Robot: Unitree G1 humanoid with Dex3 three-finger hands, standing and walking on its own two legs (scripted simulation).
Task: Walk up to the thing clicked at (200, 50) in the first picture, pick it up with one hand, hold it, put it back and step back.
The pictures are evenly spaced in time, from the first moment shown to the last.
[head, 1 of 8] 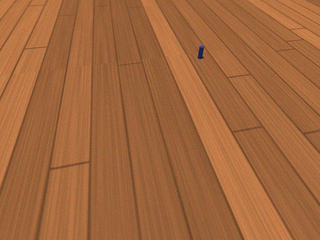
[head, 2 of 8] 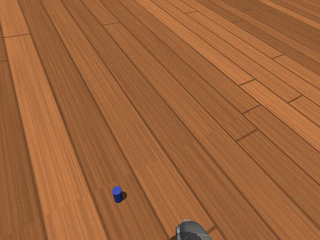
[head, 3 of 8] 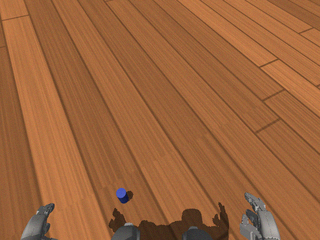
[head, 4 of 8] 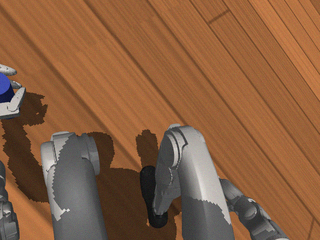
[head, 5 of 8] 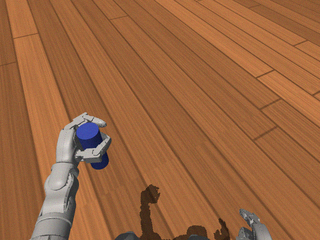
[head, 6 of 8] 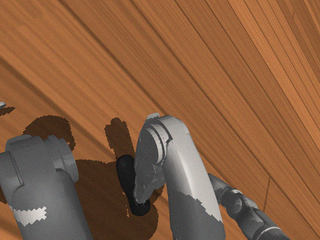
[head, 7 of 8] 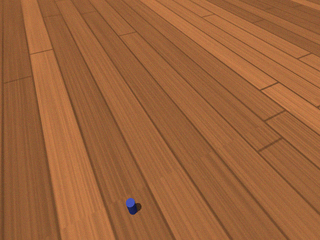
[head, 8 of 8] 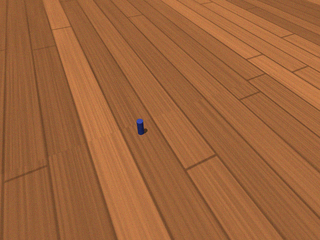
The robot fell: no
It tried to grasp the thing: yes
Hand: left
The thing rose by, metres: 0.70
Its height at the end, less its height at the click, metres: +0.00
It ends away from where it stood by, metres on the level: 0.02
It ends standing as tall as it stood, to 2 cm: yes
